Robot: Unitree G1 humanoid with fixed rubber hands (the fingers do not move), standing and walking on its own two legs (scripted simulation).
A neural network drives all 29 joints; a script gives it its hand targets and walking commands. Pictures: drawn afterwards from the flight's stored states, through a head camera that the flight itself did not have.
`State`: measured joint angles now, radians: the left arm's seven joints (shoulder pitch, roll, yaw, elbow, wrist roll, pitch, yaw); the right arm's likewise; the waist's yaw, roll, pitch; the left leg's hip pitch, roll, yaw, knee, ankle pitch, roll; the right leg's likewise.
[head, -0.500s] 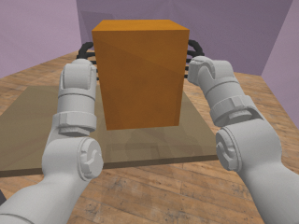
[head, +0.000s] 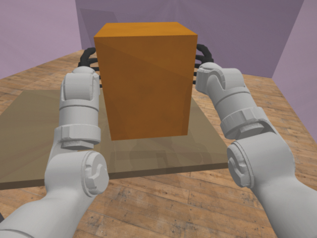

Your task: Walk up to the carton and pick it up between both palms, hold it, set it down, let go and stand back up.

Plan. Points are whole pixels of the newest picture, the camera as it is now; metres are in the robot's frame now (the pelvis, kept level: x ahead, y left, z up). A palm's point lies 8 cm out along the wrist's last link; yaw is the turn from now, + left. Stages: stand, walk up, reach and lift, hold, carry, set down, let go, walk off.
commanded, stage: hold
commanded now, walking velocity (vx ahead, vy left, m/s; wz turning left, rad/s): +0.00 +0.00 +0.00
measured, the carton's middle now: (146, 77) +0.44 +0.01 +0.28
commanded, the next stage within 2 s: none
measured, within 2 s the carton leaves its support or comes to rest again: neither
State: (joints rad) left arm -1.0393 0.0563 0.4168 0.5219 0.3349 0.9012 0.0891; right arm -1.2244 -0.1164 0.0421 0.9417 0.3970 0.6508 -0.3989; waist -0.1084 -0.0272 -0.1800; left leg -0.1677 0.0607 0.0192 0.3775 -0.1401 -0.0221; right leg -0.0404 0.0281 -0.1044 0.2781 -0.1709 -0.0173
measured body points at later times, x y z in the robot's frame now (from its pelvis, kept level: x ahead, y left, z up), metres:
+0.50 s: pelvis +0.00 +0.01 +0.00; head -0.10 +0.03 +0.44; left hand +0.39 +0.16 +0.31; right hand +0.38 -0.12 +0.32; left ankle +0.04 +0.13 -0.75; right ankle -0.01 -0.10 -0.75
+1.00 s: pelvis +0.00 +0.00 +0.00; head -0.10 +0.03 +0.44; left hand +0.39 +0.16 +0.31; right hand +0.38 -0.12 +0.32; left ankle +0.04 +0.13 -0.75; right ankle -0.01 -0.10 -0.75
